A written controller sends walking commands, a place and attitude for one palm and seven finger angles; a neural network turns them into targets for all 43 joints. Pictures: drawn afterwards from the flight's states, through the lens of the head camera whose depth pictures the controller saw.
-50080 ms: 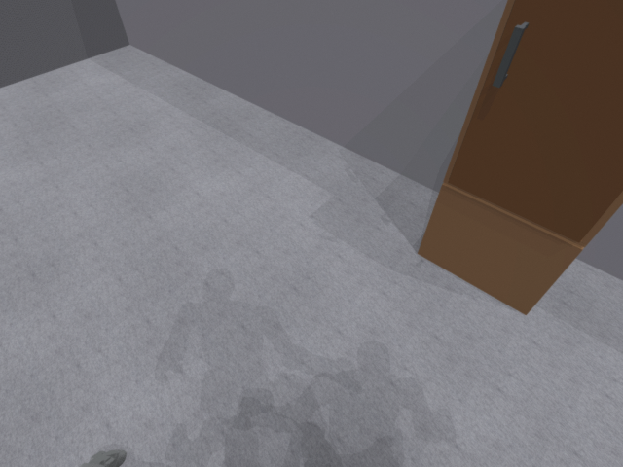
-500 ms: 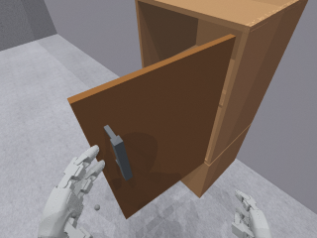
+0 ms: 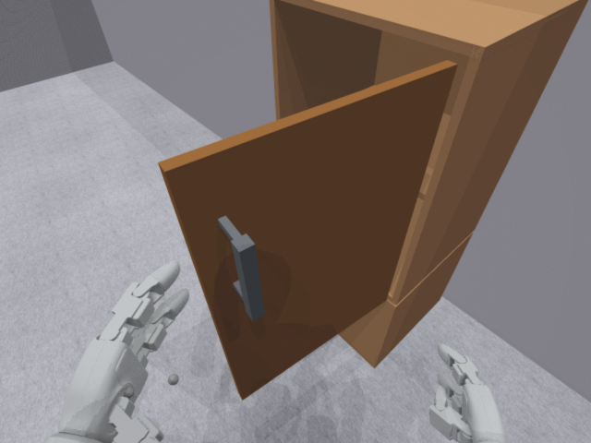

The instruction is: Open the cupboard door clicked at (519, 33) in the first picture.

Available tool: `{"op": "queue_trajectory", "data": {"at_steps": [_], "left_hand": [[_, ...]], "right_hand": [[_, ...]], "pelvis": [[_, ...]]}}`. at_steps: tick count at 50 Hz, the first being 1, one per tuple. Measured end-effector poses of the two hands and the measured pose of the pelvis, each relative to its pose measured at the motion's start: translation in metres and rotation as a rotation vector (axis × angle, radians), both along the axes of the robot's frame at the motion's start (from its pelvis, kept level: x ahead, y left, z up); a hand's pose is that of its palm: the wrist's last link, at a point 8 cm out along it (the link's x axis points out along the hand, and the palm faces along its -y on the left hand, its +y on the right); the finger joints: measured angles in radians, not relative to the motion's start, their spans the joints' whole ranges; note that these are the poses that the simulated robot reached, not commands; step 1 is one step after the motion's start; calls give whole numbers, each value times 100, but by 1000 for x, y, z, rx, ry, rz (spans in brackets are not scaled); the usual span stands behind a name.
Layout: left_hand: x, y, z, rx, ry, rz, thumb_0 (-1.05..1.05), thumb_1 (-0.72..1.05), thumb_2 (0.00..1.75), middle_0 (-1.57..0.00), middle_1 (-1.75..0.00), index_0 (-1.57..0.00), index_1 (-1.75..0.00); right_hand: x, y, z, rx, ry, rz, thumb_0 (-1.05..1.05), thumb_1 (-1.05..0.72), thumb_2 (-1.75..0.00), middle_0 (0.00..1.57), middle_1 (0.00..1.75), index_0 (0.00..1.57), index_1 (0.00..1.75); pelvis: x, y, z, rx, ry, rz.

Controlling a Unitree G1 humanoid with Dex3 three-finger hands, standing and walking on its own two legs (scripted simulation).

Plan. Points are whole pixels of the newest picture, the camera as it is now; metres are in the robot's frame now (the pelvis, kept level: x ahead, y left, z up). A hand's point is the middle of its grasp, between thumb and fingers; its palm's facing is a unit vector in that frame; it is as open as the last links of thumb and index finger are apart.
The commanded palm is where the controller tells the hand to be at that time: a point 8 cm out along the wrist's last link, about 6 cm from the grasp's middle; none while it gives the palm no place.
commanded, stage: draw the hand back to the body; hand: left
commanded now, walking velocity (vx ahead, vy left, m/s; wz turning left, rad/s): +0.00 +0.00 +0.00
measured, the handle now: (241, 270) +0.29 +0.10 +0.13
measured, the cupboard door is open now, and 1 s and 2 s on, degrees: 83 83 83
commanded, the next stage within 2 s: step back with the hand held close in 1.42 s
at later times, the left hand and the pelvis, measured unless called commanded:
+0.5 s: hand (110, 339) +0.18 +0.20 +0.15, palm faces +0.19 -0.94 -0.29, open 15.3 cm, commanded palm +0.13 +0.25 +0.18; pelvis +0.01 +0.01 +0.02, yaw -1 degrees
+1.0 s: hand (78, 268) +0.24 +0.25 +0.19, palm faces +0.38 -0.83 -0.41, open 9.5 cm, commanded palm +0.19 +0.30 +0.21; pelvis +0.04 +0.01 +0.04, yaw -2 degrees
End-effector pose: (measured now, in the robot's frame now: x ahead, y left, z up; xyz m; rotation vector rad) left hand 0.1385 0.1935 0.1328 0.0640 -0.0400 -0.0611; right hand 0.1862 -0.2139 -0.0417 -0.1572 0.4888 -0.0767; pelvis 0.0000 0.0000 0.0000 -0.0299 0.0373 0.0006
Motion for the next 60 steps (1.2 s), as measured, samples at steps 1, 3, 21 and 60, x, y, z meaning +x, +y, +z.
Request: {"op": "queue_trajectory", "data": {"at_steps": [1, 3, 21, 60], "left_hand": [[1, 3, 2, 8, -3, 6, -1, -50, 30, -15, -30, -15, -30], [3, 8, 6, 13, -6, 17, -1, -50, 30, -15, -30, -15, -30], [11, 47, 31, 153, 7, 141, -1, -41, 34, -16, -30, -15, -30], [63, 99, 77, 379, -77, 484, 1, 81, 87, -21, -30, -20, -30]], "right_hand": [[-2, 1, 0, 4, 2, -3, 2, -90, -89, 20, 30, 20, 30], [-5, 4, -1, 10, 7, -7, 2, -90, -89, 20, 30, 20, 30], [-1, 4, 13, -38, 8, -12, 2, -90, -89, 20, 30, 20, 30], [26, -14, 3, -44, 213, -37, 1, -90, -89, 20, 30, 20, 30]], "pelvis": [[0, 1, 0, 0, -2, -1], [0, 2, 2, 0, -7, -3], [8, 6, 17, -3, -45, -8], [43, 0, 41, 30, -85, -37]]}}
